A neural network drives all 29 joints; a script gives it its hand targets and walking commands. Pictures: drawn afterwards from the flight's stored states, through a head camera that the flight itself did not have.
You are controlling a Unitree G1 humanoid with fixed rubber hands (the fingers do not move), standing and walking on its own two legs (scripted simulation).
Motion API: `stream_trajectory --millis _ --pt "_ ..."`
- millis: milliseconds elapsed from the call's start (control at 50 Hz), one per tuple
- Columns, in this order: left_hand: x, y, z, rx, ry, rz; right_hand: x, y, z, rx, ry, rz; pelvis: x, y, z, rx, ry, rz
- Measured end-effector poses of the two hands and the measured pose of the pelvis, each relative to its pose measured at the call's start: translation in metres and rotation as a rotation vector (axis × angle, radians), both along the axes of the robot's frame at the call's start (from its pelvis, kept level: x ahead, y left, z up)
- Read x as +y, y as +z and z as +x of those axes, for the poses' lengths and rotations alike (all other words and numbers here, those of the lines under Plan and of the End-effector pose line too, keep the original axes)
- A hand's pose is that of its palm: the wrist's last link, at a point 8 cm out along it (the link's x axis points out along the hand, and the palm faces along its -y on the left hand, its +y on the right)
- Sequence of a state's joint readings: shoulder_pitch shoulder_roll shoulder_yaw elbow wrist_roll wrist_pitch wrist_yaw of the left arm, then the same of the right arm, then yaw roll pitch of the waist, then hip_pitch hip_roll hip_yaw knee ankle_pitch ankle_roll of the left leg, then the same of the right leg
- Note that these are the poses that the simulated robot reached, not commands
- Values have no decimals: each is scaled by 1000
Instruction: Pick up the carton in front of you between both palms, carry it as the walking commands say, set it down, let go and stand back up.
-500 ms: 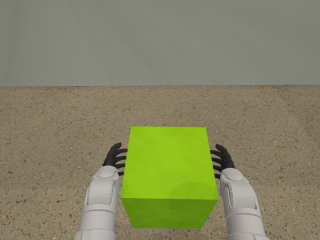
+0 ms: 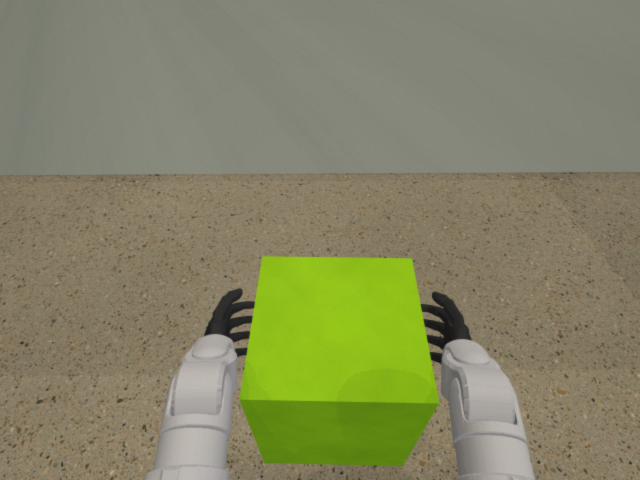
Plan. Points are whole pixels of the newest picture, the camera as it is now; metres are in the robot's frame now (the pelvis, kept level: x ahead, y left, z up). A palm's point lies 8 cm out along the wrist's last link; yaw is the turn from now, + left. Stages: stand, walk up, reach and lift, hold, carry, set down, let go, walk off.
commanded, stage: carry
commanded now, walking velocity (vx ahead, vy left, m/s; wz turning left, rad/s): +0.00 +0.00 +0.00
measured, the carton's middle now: (335, 365) +0.31 +0.00 -0.04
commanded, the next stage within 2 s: hold in 0.54 s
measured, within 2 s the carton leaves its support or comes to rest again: neither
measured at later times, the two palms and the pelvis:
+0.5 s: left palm (212, 352) +0.28 +0.16 +0.04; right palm (451, 356) +0.28 -0.14 +0.04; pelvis -0.01 +0.01 +0.00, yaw +0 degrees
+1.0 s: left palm (196, 381) +0.23 +0.16 +0.05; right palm (449, 359) +0.27 -0.13 +0.05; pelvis -0.04 -0.02 +0.01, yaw +6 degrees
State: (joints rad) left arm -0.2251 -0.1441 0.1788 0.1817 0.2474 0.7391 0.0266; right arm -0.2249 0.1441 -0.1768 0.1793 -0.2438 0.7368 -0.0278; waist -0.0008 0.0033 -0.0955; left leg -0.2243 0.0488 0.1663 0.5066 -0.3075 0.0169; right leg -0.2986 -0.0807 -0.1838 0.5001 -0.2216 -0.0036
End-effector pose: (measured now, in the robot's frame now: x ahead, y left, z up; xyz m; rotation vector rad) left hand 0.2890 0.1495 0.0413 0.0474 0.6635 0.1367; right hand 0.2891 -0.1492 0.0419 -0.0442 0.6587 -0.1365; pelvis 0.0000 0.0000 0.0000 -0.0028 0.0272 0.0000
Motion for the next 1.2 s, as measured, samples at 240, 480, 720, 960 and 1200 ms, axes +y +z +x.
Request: stream_trajectory --millis 240,480,720,960,1200 --pt "3 0 -6 2 1 0 3 0 -6 2 1 -1 3 0 -6 -1 0 0" --pt "6 -1 -10 2 2 0 6 0 -9 2 2 -2 6 0 -9 0 1 -1" --pt "16 2 -31 10 36 5 16 3 -18 10 55 -14 3 8 -18 -121 60 4" --pt "16 12 -54 -2 110 4 17 11 -19 -2 117 1 -16 7 -33 -173 108 11" --pt "4 11 -42 -3 134 -13 7 11 -6 0 85 47 -34 1 -42 -185 124 16"
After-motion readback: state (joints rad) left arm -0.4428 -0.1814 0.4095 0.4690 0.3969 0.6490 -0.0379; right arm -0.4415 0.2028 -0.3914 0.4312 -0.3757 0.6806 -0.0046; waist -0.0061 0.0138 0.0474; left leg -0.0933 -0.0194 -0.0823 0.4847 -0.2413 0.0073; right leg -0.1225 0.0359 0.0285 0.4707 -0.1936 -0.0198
